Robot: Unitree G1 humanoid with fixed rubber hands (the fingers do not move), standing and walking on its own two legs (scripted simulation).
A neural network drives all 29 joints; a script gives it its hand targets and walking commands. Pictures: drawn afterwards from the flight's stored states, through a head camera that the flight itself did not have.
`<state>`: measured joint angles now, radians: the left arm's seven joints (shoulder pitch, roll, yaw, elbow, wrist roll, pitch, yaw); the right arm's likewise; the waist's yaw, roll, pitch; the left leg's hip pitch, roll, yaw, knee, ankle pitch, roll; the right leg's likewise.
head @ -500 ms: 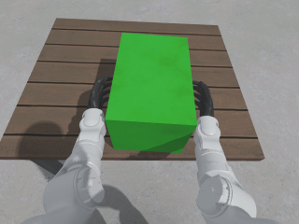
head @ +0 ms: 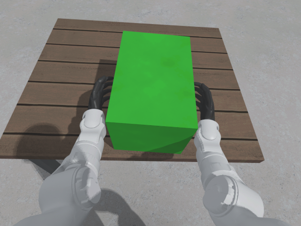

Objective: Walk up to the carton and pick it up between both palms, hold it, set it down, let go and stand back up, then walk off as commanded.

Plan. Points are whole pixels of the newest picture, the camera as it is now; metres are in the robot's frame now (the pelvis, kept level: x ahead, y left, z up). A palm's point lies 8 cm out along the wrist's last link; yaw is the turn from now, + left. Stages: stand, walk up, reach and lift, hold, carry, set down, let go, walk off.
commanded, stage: reach and lift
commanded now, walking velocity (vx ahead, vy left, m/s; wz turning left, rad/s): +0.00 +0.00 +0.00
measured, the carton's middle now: (152, 92) +0.50 +0.00 +0.00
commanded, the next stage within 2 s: none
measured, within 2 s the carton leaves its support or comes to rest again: leaves its support in 0.90 s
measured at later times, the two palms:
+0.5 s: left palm (96, 108) +0.42 +0.16 +0.03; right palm (206, 114) +0.41 -0.14 +0.04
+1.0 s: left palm (95, 117) +0.39 +0.15 +0.04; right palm (211, 120) +0.38 -0.15 +0.06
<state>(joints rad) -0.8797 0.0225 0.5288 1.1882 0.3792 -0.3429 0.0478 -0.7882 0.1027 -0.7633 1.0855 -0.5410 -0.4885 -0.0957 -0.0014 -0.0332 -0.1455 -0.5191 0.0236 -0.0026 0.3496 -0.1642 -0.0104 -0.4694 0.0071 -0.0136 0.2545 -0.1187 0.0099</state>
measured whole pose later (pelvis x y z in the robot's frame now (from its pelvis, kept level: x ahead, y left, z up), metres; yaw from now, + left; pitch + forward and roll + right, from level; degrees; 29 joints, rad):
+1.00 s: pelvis -0.02 +0.00 -0.01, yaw +1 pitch +18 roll -2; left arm -0.77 0.11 0.06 1.27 -0.14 -0.33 0.13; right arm -0.68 0.00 -0.18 1.03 -0.01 -0.28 -0.17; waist -0.04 0.05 -0.27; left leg -0.61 0.03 -0.04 0.52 -0.22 -0.02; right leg -0.55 0.01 -0.05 0.42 -0.19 0.00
